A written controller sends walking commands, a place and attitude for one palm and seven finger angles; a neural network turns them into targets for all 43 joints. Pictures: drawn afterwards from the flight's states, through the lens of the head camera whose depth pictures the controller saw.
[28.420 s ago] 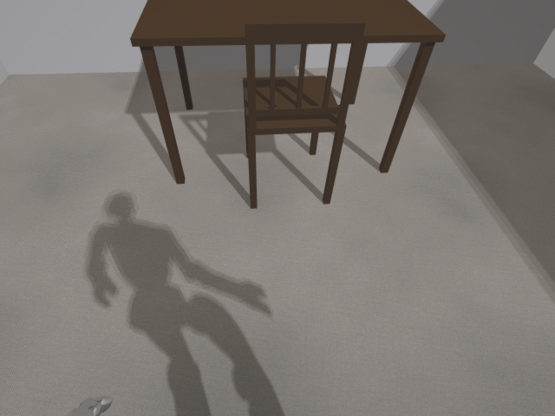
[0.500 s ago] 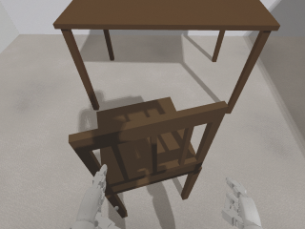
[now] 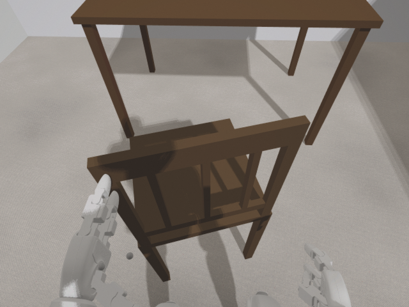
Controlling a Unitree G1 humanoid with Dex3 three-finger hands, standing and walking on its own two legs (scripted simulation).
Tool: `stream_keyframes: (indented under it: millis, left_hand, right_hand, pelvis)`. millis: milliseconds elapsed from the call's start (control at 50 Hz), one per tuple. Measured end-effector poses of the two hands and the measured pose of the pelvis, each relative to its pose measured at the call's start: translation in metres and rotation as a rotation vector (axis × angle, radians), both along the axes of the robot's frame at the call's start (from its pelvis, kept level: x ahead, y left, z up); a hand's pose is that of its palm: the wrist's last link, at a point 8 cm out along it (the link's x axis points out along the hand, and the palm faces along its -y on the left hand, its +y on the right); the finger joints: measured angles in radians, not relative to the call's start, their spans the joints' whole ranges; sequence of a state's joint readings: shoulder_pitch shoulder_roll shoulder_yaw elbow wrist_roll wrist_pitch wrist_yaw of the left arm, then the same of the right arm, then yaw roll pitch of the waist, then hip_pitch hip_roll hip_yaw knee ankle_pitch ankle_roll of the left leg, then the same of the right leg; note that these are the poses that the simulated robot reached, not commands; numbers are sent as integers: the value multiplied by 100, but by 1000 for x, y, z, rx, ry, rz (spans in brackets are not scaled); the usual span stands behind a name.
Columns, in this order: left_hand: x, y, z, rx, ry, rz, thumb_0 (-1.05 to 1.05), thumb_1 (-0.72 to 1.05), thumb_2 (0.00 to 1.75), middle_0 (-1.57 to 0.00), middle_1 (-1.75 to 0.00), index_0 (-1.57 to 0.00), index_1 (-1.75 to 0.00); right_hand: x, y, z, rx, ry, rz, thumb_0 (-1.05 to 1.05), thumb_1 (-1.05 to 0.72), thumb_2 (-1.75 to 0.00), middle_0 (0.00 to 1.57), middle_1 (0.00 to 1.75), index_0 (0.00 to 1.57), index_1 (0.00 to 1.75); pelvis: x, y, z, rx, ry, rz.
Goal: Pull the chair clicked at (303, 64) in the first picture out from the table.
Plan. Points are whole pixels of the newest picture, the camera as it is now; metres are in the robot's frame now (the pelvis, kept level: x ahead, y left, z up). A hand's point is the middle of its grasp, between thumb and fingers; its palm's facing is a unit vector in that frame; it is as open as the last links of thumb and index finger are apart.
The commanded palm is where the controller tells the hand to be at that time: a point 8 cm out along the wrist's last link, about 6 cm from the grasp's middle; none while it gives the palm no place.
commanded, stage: draw the hand back to the body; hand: left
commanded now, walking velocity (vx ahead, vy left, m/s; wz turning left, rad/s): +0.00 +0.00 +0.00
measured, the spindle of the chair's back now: (205, 191) +0.37 +0.02 -0.02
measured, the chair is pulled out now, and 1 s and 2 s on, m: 0.55 0.55 0.55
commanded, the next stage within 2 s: step back with the hand held close in 1.28 s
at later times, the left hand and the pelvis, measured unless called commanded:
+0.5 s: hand (52, 240) +0.19 +0.21 +0.15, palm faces +0.28 -0.88 -0.37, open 15.0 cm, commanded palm +0.15 +0.26 +0.18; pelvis +0.02 +0.00 +0.06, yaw +0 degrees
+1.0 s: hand out of the picture +0.24 +0.28 +0.25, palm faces +0.51 -0.75 -0.43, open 8.3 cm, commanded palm +0.18 +0.32 +0.25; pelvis +0.04 +0.01 +0.07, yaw -1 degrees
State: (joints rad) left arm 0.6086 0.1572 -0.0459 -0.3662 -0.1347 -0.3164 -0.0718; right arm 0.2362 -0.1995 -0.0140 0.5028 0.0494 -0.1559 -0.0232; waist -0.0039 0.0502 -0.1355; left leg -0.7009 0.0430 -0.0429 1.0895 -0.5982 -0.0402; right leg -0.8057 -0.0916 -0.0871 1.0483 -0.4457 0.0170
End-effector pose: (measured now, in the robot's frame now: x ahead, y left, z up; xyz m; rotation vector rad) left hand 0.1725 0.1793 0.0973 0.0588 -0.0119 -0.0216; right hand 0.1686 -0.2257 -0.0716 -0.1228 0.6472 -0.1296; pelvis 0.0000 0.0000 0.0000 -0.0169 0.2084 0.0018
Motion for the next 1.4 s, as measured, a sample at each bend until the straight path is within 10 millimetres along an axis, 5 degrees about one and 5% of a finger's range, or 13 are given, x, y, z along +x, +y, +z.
stream_keyframes:
  millis: [120, 300, 460, 720, 960, 1160, 1400]
  left_hand:
    - [-13, 8, 1, 29, 137, -29, -2, -54, 20, 0, 0, -1, 0]
    - [-13, 50, 53, 206, 47, 192, -2, -43, 25, -2, -2, -2, -2]
    - [-16, 68, 64, 289, 135, 321, -1, -19, 37, -5, -7, -6, -7]
    - [3, 108, 123, 383, -35, 449, -1, 27, 59, -12, -17, -12, -17]
    - [17, 133, 168, 458, -181, 523, 0, 69, 80, -18, -26, -19, -26]
    - [22, 128, 141, 400, -79, 489, 1, 86, 88, -20, -29, -21, -29]
    - [14, 129, 160, 424, -158, 515, 1, 89, 90, -21, -30, -21, -30]
  right_hand:
    - [-2, -3, 7, 17, -12, -45, 1, -91, -89, 20, 30, 20, 30]
    - [7, -5, 35, -22, -54, -39, 1, -91, -89, 20, 30, 20, 30]
    - [20, 4, 56, -37, -58, -21, 1, -91, -89, 20, 30, 20, 30]
    - [43, 23, 68, -18, -55, 50, 1, -91, -89, 20, 30, 20, 30]
    - [46, 20, 66, -28, -11, 57, 1, -91, -89, 20, 30, 20, 30]
    - [37, 11, 64, -40, 30, 36, 1, -91, -89, 20, 30, 20, 30]
    - [38, 13, 68, -27, -5, 36, 1, -91, -89, 20, 30, 20, 30]
  pelvis:
    - [0, -2, 8, 6, -37, -2]
    - [5, -3, 30, -3, -111, 11]
    - [15, 2, 51, 1, -191, 6]
    - [31, 9, 69, 1, -254, -6]
    - [39, 12, 74, -2, -271, -14]
    - [37, 12, 76, -2, -265, -22]
    - [33, 10, 76, -1, -283, -21]
